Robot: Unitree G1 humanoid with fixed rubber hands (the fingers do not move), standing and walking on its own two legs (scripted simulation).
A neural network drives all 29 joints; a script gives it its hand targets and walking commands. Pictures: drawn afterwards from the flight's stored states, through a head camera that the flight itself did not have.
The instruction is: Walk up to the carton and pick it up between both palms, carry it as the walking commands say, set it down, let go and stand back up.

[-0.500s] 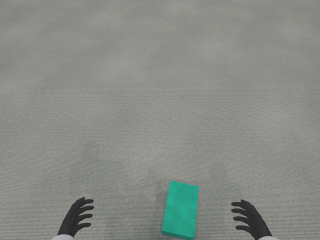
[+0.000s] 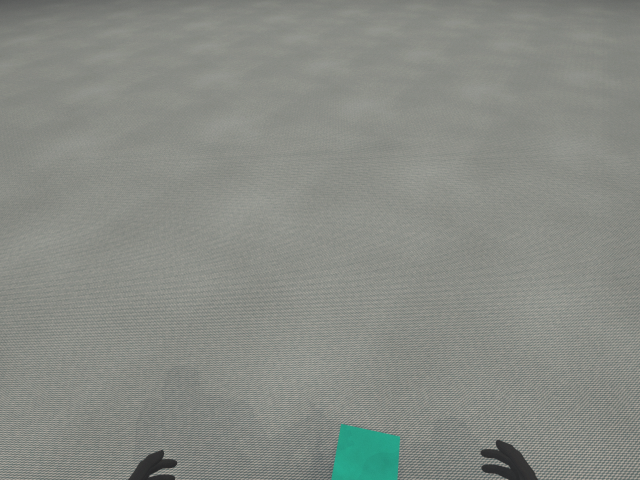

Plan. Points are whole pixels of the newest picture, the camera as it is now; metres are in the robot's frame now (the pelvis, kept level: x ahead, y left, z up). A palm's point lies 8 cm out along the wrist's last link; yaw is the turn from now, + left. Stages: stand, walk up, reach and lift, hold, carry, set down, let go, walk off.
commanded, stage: stand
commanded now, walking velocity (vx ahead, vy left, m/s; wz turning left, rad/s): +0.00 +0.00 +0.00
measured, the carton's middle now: out of the picture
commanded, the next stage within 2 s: none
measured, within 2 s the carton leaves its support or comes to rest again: neither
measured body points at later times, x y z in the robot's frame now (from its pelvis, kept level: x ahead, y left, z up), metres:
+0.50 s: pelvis -0.03 -0.02 +0.00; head -0.10 -0.04 +0.45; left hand +0.04 +0.27 -0.10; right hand +0.00 -0.32 -0.13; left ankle -0.07 +0.12 -0.73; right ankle +0.00 -0.12 -0.73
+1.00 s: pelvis -0.05 -0.01 +0.01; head -0.11 -0.03 +0.45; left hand +0.01 +0.28 -0.11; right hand -0.01 -0.31 -0.13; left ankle -0.07 +0.12 -0.73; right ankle +0.00 -0.13 -0.73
